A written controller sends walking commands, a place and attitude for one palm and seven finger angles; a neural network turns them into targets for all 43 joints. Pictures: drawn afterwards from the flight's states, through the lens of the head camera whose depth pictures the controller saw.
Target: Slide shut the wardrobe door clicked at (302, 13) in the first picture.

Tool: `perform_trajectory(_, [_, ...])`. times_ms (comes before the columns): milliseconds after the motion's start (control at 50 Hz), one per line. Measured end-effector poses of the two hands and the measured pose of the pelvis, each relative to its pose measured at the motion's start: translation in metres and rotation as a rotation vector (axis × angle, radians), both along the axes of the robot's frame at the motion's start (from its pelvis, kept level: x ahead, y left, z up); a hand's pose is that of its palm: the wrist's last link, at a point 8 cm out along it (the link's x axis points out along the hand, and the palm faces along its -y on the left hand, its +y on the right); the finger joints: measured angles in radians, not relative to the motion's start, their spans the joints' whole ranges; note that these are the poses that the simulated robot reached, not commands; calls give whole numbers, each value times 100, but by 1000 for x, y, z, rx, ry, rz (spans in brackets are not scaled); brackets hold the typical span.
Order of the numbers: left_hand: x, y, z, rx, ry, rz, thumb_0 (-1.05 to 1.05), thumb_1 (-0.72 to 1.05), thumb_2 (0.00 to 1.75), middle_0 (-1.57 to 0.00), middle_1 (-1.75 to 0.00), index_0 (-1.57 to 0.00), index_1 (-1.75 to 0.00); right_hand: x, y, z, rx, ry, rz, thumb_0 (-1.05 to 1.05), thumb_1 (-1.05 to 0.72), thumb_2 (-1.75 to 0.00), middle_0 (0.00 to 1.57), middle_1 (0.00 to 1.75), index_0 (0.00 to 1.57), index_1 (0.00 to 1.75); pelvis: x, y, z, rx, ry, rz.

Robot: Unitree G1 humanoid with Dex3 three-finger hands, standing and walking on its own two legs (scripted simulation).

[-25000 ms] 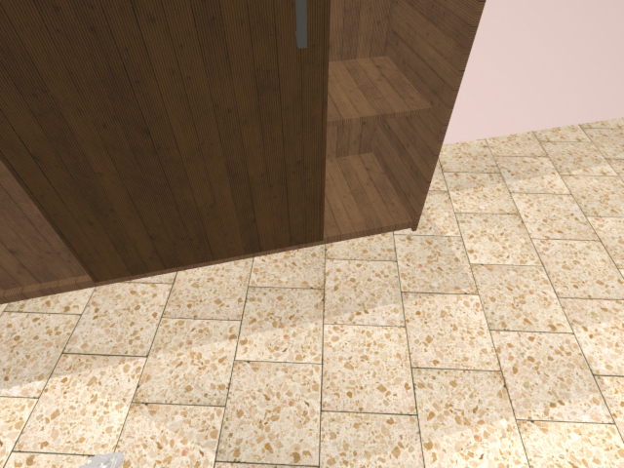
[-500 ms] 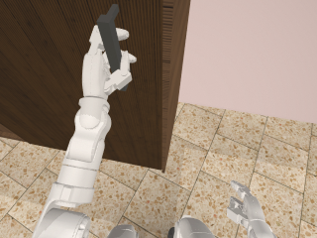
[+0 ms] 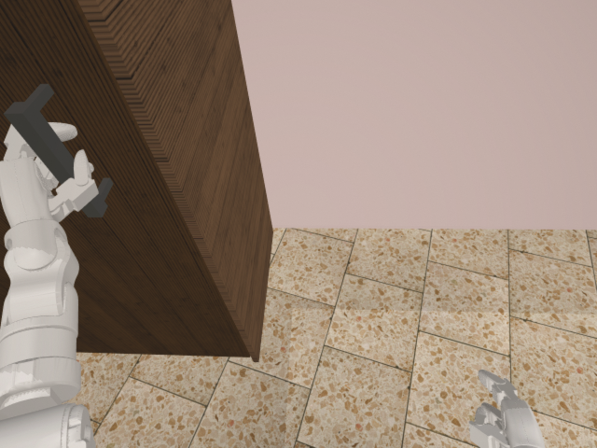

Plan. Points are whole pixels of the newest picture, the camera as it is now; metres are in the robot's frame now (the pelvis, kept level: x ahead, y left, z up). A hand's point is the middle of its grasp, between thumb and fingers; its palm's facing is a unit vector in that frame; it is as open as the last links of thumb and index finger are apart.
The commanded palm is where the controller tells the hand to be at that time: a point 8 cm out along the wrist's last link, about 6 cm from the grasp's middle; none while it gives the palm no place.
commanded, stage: stop walking and hold the door there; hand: left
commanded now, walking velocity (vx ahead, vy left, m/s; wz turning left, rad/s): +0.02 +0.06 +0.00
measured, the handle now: (71, 156) +0.42 +0.31 +0.17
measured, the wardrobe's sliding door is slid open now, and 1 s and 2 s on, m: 0.00 0.00 0.00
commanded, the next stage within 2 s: none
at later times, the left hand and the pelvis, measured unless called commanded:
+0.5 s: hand (83, 184) +0.38 +0.29 +0.16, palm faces +0.43 -0.87 -0.24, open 6.0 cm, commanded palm +0.34 +0.32 +0.15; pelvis +0.01 +0.02 +0.00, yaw -3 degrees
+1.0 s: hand (83, 184) +0.39 +0.29 +0.16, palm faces +0.40 -0.89 -0.23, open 6.0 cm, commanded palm +0.34 +0.32 +0.15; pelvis +0.02 +0.03 +0.00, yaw -3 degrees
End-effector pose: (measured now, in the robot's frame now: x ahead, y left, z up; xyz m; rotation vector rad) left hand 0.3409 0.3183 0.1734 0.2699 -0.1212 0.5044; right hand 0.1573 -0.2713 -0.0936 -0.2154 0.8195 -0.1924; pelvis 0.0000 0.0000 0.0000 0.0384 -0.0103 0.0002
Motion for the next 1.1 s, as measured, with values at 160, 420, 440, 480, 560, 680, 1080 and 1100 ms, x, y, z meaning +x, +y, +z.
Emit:
perform_trajectory(160, [0,2,-1,-8,-18,-43,-10,68,79,-46,-140,-28,-137,-49,-24,12,-73,23,-105,1,-91,-90,20,30,20,30,-4,4,-4,-33,-17,-33])
perform_trajectory(420, [1,4,-2,18,-24,-66,-11,67,80,-46,-140,-29,-138,-72,32,-18,32,124,-94,1,-90,-90,20,30,20,30,9,13,-2,-46,-5,-51])
perform_trajectory(440, [1,5,-2,22,-26,-71,-11,66,80,-46,-140,-29,-139,-69,36,-19,37,124,-89,1,-90,-90,20,30,20,30,11,14,-2,-47,-3,-52])
perform_trajectory(480, [2,5,-3,32,-30,-81,-11,66,81,-46,-140,-30,-139,-62,42,-18,43,116,-82,1,-90,-90,21,30,20,30,13,16,-2,-47,0,-54])
perform_trajectory(560, [3,7,-3,40,-39,-99,-12,65,82,-46,-140,-31,-139,-43,47,-12,38,78,-70,1,-90,-90,21,30,21,30,18,19,-1,-48,2,-56])
perform_trajectory(680, [3,8,-4,33,-54,-117,-12,65,83,-46,-140,-32,-139,-13,45,3,5,4,-55,1,-90,-90,21,30,21,30,22,23,-1,-49,3,-59])
perform_trajectory(1080, [4,9,-6,42,-68,-140,-12,66,82,-46,-140,-31,-139,-8,44,2,-30,43,-48,1,-90,-90,21,30,20,30,14,36,-5,-65,20,-29])
perform_trajectory(1100, [4,10,-6,41,-70,-148,-12,67,82,-46,-140,-31,-139,-11,46,0,-33,56,-47,1,-90,-90,21,30,20,30,12,39,-5,-66,22,-22])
